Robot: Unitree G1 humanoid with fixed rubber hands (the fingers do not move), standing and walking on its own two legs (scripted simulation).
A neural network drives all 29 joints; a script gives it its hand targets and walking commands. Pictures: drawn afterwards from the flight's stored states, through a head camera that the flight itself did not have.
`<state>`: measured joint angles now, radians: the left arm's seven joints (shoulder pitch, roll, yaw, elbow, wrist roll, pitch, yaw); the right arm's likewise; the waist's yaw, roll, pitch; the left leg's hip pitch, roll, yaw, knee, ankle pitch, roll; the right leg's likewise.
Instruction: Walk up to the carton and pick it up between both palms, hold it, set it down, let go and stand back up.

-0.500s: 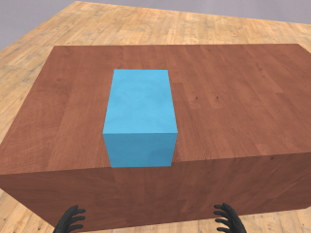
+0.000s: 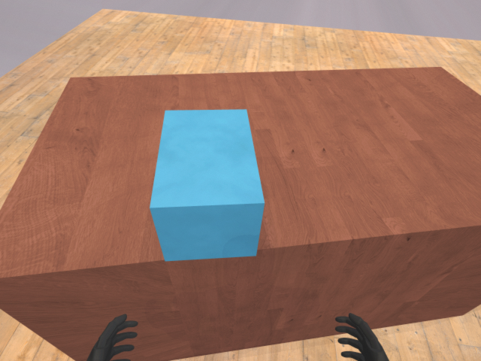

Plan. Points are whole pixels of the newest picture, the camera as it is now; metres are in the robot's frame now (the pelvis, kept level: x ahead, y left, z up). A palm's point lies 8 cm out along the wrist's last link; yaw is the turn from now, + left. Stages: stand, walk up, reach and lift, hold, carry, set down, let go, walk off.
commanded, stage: stand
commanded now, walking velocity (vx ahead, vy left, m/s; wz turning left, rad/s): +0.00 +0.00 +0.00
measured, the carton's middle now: (208, 179) +0.48 +0.06 +0.03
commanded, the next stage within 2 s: none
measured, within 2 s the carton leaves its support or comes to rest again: neither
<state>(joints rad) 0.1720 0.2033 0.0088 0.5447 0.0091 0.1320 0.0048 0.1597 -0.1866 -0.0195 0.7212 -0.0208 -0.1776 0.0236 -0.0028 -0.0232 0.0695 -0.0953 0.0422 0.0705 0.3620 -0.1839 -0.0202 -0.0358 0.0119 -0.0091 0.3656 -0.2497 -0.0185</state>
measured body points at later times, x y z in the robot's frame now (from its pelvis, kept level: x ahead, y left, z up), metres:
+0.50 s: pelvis -0.01 +0.02 -0.01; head -0.03 +0.02 +0.44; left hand +0.07 +0.28 -0.12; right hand +0.07 -0.25 -0.12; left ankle +0.01 +0.13 -0.75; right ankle -0.03 -0.11 -0.75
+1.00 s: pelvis -0.04 +0.03 -0.01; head -0.05 +0.03 +0.44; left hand +0.01 +0.29 -0.13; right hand +0.02 -0.23 -0.13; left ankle +0.01 +0.13 -0.75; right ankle -0.03 -0.11 -0.75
